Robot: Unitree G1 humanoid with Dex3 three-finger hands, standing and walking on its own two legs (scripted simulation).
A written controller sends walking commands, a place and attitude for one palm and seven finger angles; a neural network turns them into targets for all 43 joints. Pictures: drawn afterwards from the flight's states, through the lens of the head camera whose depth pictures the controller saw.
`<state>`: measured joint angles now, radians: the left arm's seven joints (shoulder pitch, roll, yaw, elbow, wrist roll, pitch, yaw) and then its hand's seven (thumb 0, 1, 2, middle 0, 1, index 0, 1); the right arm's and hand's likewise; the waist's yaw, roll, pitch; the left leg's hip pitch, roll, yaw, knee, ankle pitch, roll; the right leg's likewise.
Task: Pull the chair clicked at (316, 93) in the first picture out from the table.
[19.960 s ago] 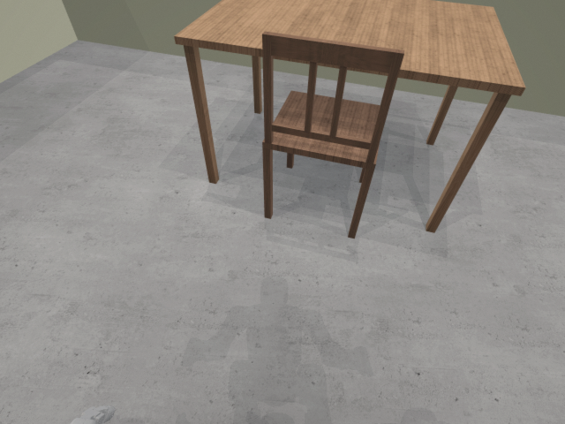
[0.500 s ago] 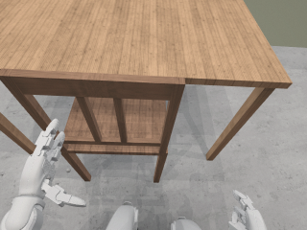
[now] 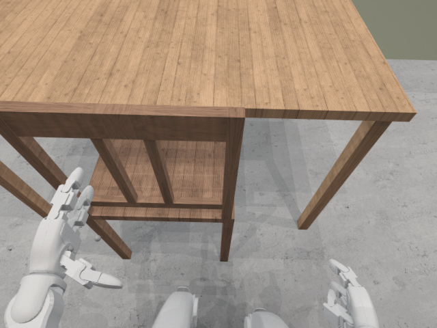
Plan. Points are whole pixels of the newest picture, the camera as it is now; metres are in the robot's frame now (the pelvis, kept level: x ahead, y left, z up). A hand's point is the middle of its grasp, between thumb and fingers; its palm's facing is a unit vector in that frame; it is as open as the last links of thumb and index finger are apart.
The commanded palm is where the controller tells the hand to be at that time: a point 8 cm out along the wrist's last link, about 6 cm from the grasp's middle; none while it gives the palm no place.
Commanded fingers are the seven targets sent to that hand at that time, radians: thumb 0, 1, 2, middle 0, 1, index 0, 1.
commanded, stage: aim the fingers beside a spindle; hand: left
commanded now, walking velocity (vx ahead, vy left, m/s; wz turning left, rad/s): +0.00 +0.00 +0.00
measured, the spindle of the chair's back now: (118, 172) +0.42 +0.25 -0.02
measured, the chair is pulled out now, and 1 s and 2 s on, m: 0.00 0.00 0.00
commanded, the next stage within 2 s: none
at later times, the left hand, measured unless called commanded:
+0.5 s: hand (99, 239) +0.25 +0.22 +0.03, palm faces +0.05 -1.00 -0.05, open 16.9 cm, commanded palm +0.24 +0.27 +0.04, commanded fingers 0.00 -0.50 0.30 -0.06 -0.08 -0.06 -0.08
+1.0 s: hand (106, 230) +0.28 +0.22 +0.01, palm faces +0.05 -1.00 -0.04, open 16.9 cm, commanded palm +0.26 +0.27 +0.01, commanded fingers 0.00 -0.50 0.30 -0.06 -0.08 -0.06 -0.08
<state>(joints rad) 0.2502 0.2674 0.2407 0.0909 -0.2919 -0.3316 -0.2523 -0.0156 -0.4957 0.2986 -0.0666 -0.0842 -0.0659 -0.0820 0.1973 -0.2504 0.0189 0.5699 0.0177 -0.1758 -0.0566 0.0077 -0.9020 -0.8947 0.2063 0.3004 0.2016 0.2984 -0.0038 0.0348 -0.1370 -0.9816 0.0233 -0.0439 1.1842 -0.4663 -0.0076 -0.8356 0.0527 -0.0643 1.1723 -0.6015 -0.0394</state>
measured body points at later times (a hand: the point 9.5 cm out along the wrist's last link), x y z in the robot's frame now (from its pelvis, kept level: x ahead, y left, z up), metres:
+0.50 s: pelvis -0.01 +0.02 -0.01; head +0.06 +0.03 +0.43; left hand +0.25 +0.27 +0.04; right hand +0.16 -0.22 -0.10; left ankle +0.06 +0.12 -0.64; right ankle -0.01 -0.10 -0.64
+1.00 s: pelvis -0.01 +0.03 -0.03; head +0.08 +0.05 +0.41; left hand +0.27 +0.28 +0.01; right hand +0.16 -0.22 -0.11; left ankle +0.06 +0.12 -0.64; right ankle -0.01 -0.10 -0.64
